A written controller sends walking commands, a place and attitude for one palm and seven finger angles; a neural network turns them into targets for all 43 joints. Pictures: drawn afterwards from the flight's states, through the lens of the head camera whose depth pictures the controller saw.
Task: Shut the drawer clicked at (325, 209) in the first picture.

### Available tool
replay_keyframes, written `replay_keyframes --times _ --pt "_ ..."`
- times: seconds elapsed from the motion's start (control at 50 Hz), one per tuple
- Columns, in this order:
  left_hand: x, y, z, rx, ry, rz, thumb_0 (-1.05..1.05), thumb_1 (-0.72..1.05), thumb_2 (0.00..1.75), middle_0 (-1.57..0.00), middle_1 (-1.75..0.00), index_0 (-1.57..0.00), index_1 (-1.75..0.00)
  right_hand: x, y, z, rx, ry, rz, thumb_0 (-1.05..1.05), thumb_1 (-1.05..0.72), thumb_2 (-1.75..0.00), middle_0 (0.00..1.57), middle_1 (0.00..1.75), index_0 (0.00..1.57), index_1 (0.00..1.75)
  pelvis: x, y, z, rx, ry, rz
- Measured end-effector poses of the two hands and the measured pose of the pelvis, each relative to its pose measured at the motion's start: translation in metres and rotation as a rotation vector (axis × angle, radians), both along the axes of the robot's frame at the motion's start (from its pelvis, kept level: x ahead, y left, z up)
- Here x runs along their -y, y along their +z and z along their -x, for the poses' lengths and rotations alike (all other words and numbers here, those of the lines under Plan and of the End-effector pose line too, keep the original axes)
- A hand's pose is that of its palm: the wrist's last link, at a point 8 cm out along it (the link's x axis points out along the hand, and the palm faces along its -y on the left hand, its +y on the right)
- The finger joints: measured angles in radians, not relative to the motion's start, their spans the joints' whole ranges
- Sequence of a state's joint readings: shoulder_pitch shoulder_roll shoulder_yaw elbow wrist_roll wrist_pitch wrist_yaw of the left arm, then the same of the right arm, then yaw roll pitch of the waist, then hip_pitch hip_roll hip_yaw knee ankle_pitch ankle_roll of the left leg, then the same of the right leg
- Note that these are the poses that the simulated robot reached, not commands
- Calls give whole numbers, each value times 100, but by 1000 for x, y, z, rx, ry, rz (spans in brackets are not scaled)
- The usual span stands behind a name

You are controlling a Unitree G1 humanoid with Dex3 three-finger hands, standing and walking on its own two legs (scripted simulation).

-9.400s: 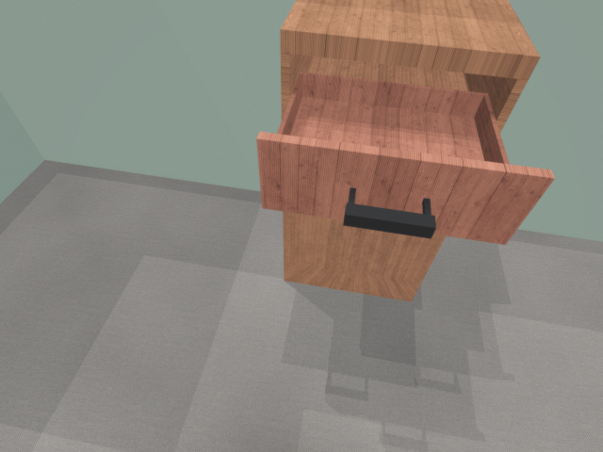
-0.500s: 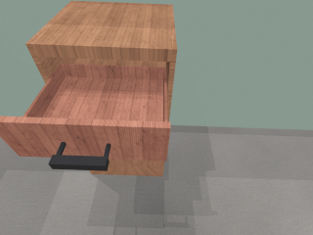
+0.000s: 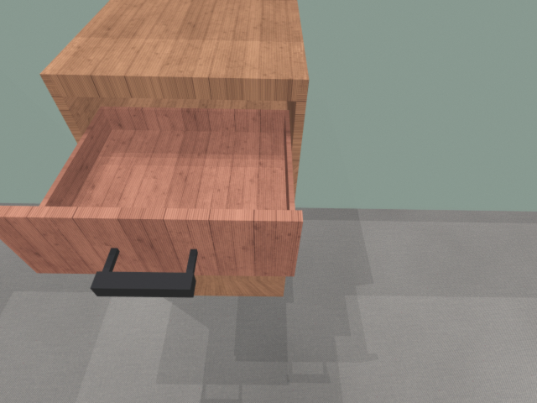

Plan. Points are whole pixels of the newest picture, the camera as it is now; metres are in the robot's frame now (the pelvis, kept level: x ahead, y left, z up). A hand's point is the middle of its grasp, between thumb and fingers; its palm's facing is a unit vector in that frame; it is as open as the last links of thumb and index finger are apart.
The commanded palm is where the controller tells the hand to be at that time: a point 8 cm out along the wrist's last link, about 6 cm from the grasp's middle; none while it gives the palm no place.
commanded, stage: look again from close up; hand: left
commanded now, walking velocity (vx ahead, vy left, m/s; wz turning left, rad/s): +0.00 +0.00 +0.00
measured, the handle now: (149, 269) +0.29 +0.20 +0.04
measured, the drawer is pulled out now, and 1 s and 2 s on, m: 0.29 0.29 0.29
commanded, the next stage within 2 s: raise the hand and make a fist in 0.64 s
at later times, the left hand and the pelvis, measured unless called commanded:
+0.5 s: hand out of the picture -0.02 +0.16 -0.18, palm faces +0.03 -0.99 -0.16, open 7.4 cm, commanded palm none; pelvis -0.01 +0.00 +0.00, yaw +0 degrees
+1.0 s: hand (168, 363) +0.17 +0.15 +0.01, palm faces +0.22 -0.97 -0.05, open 6.9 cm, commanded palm +0.08 +0.19 -0.03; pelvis -0.04 -0.02 -0.02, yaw +2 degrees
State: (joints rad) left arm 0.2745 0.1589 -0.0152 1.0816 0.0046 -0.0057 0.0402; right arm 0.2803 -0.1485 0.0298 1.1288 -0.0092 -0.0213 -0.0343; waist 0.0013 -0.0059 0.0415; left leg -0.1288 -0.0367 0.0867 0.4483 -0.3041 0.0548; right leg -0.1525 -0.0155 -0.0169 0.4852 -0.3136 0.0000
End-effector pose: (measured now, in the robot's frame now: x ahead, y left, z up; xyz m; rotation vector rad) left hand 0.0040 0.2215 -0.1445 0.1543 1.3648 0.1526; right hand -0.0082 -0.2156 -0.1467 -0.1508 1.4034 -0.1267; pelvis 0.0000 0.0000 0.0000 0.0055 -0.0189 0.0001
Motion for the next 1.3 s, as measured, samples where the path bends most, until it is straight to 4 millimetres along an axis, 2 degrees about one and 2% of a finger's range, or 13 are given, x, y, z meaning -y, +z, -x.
replay_keyframes --times 0.28,0.54,0.76,0.78,0.84,0.88,0.94,0.98,1.04,1.12,1.2,1.24,1.3 --pt "6 -2 15 -19 12 21 0 92 90 -20 -30 -20 -30 3 3 -5 20 2 15 1 -92 -90 20 30 20 29 0 1 3 5 0 1" --pt "14 -3 31 -48 17 42 0 91 90 -20 -30 -20 -30 3 5 4 12 -2 14 1 -92 -90 20 30 20 29 2 2 9 3 -1 1" --pt "16 -2 35 -46 8 32 0 91 90 -20 -30 -20 -30 0 4 15 -5 -12 -1 1 -92 -90 20 30 20 29 3 2 13 -3 0 4" --pt "12 3 27 -9 48 21 1 92 90 -20 -30 -20 -30 3 5 14 22 -14 5 1 -92 -90 20 30 20 29 3 2 15 -5 7 6" --pt "-13 49 -23 339 85 -104 5 97 90 -21 -31 -21 -31 16 13 -4 223 -3 39 2 -93 -89 21 30 21 30 6 -1 17 -17 12 -18" --pt "-16 86 -62 575 81 -143 5 97 90 -22 -33 -22 -33 25 15 -23 354 5 42 2 -93 -89 21 30 21 30 7 -4 20 -19 31 -23" --pt "3 145 -118 945 18 -116 4 97 90 -25 -36 -25 -36 38 23 -59 546 46 52 2 -93 -89 21 30 21 29 8 -9 28 -33 53 -8" --pt "21 165 -138 1126 8 -45 3 95 90 -28 -39 -27 -39 46 33 -84 664 64 61 2 -92 -89 21 30 21 29 12 -15 34 -60 49 -6" --pt "35 138 -123 1174 46 79 1 94 90 -33 -45 -24 -42 57 53 -118 797 98 75 2 -92 -89 21 30 20 29 23 -26 42 -101 29 -11" --pt "47 114 -77 1208 -63 120 1 92 90 -41 -53 -32 -50 67 72 -156 906 213 109 2 -91 -90 20 30 20 29 39 -45 50 -144 31 -9" --pt "29 133 -49 1313 -82 -23 2 91 90 -49 -61 -44 -60 65 70 -183 962 279 98 1 -91 -90 20 30 20 29 49 -60 57 -148 62 14" --pt "18 150 -49 1392 -60 -87 2 90 90 -53 -66 -50 -65 59 63 -190 972 289 67 1 -91 -90 20 30 20 29 52 -63 59 -147 79 26" --pt "16 170 -64 1476 -68 -81 2 90 90 -59 -72 -57 -72 46 49 -188 958 282 10 1 -91 -90 20 30 20 29 55 -64 62 -144 92 34"
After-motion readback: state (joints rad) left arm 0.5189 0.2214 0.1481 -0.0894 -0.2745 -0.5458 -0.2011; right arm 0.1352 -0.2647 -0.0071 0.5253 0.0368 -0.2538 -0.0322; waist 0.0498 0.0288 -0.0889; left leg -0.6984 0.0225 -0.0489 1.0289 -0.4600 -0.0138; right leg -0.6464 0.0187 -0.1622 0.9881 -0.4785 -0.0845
